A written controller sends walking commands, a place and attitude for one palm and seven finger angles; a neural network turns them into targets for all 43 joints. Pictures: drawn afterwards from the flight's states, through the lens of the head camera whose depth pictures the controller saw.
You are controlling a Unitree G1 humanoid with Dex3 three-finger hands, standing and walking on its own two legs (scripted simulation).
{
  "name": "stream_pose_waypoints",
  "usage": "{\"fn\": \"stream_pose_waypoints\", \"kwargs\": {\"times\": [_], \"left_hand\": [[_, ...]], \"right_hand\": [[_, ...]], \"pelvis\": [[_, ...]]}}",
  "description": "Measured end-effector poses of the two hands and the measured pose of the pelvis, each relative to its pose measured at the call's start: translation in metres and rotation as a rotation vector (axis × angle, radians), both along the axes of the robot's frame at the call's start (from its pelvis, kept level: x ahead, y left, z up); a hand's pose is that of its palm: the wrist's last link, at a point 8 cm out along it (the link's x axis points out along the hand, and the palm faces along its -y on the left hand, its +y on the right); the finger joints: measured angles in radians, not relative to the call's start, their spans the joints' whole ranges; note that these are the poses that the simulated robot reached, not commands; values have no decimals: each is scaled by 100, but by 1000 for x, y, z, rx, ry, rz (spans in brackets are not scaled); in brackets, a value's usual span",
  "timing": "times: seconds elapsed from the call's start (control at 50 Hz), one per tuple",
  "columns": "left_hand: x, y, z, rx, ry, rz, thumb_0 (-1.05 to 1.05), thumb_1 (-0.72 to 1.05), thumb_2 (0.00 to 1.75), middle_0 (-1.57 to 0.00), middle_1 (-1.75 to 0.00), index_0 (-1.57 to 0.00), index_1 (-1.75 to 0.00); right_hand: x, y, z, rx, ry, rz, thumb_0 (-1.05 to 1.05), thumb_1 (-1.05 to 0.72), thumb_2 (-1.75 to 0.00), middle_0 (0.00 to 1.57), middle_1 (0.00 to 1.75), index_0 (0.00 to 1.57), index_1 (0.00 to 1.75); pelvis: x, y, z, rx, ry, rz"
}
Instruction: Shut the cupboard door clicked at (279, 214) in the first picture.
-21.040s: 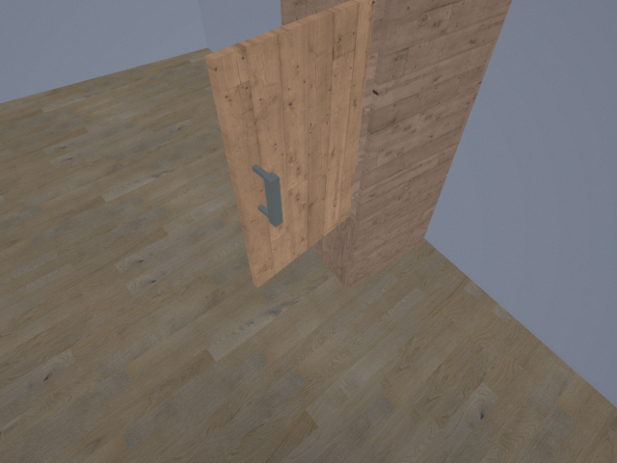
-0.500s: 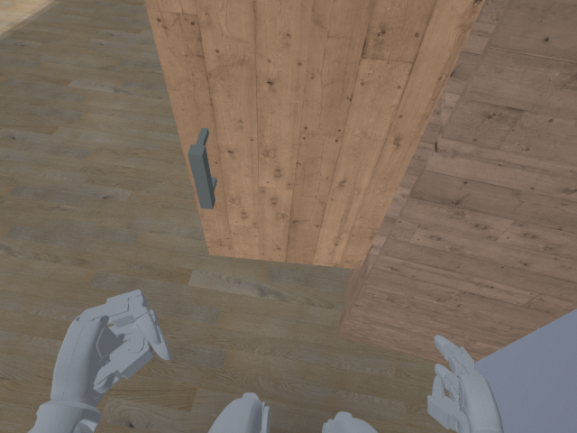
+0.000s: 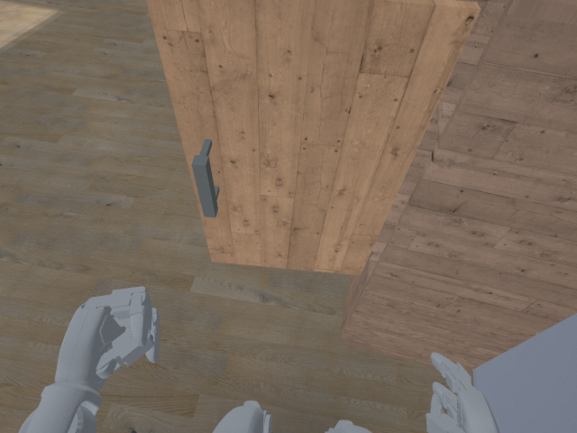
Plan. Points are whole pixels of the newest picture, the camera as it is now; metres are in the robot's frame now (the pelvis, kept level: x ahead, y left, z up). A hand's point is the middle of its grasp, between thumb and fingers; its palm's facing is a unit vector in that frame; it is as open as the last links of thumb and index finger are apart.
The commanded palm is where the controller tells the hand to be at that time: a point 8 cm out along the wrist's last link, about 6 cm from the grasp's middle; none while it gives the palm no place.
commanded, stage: raise the hand and make a fist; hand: left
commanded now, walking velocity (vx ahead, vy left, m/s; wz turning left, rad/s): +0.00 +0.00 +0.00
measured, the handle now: (208, 179) +0.48 +0.17 +0.05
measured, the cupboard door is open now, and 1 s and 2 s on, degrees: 100 100 100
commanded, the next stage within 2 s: bring the fist close to the handle in 0.22 s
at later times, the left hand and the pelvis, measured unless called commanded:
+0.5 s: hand (169, 324) +0.24 +0.17 +0.05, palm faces -0.02 -1.00 -0.03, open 3.1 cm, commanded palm +0.23 +0.22 +0.06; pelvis +0.00 -0.02 -0.01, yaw +1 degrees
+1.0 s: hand (192, 263) +0.32 +0.16 +0.05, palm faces -0.02 -1.00 -0.01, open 3.1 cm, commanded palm +0.31 +0.21 +0.06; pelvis +0.01 -0.02 +0.00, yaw +0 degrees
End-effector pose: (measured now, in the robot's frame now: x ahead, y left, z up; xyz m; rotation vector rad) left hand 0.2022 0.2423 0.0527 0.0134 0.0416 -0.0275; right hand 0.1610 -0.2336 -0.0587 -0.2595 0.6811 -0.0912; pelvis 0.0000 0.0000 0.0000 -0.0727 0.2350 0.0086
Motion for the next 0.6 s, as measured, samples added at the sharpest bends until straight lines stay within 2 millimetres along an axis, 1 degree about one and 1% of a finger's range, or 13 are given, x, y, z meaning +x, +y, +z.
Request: {"fn": "stream_pose_waypoints", "kwargs": {"times": [0.16, 0.38, 0.44, 0.6], "left_hand": [[-1, -8, 0, 4, -12, 4, 2, 90, 90, -130, -150, -130, -150], [-2, -18, 3, 15, -15, 6, 2, 90, 90, -130, -150, -130, -150], [5, -18, 0, 23, -24, 8, 2, 89, 90, -130, -150, -130, -150], [38, -26, 3, 15, -44, -14, 2, 89, 90, -130, -150, -130, -150]], "right_hand": [[0, -10, -1, -2, -3, -12, 2, -90, -90, 21, 30, 21, 30], [10, -10, -4, 27, -27, 0, 2, -90, -90, 21, 30, 21, 30], [11, -11, -7, 25, -24, 8, 1, -90, -90, 21, 30, 21, 30], [7, -18, -13, 28, 8, -10, 1, -90, -90, 21, 30, 21, 30]], "pelvis": [[0, -6, -1, 7, 4, -3], [1, -14, -3, 13, 4, 0], [0, -17, -5, 13, 9, 3], [1, -21, -4, 20, 13, 1]]}}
